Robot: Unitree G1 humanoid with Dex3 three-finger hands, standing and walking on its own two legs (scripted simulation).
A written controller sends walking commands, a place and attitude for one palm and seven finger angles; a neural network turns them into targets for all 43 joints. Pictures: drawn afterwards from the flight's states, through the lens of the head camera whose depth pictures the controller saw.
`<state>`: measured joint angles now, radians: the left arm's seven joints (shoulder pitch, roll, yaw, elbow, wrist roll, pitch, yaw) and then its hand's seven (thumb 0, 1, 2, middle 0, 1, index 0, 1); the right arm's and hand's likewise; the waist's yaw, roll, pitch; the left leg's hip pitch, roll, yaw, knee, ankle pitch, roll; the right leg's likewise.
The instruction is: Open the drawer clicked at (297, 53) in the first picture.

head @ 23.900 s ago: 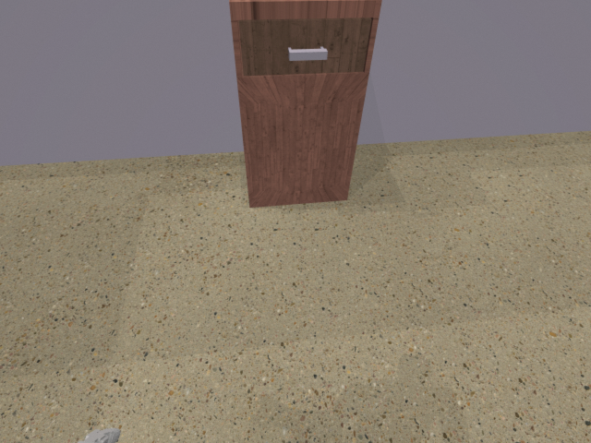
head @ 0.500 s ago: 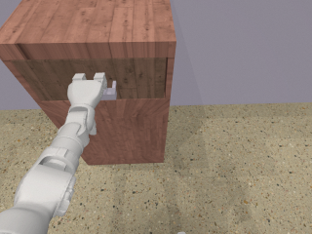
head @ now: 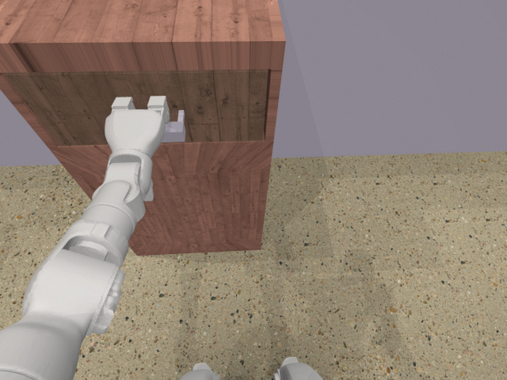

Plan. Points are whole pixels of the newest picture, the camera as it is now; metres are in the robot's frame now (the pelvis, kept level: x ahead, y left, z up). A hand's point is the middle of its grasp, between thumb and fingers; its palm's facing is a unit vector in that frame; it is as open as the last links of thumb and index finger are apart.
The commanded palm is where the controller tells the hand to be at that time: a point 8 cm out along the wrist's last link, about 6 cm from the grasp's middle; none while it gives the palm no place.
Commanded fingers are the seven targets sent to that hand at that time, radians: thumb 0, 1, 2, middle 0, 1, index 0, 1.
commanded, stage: lower the fingers behind the handle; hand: left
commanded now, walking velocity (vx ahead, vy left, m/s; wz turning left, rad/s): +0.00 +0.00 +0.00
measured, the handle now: (150, 123) +0.57 +0.17 +0.03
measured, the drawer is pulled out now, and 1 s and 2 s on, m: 0.00 0.00 0.00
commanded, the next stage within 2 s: lift the fingers back up to retry in 0.16 s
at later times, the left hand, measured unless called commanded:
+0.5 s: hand (144, 148) +0.50 +0.16 +0.05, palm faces -0.01 +0.00 -1.00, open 13.9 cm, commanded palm +0.47 +0.17 +0.10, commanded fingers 0.00 -0.50 0.30 -0.30 -1.20 -0.30 -1.20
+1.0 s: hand (139, 125) +0.51 +0.16 +0.09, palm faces -0.02 -0.03 -1.00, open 13.9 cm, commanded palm +0.47 +0.17 +0.15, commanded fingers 0.00 -0.50 0.30 -0.30 -1.20 -0.30 -1.20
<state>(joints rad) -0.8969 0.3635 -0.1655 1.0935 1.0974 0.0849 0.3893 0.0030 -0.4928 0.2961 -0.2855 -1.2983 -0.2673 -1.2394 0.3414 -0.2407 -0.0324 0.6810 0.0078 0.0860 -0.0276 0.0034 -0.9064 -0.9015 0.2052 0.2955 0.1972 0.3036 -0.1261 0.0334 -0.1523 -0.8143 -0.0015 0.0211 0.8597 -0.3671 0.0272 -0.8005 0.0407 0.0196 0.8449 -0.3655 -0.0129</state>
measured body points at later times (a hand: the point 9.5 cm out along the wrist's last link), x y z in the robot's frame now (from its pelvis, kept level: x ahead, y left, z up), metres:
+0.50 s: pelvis +0.00 +0.00 +0.00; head +0.09 +0.00 +0.45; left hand +0.49 +0.16 +0.10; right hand +0.03 -0.26 -0.12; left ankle +0.02 +0.10 -0.69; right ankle +0.02 -0.11 -0.69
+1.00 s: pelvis +0.05 +0.00 +0.03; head +0.11 -0.02 +0.47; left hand +0.51 +0.16 +0.14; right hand +0.12 -0.27 -0.11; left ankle +0.02 +0.10 -0.69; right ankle +0.02 -0.11 -0.69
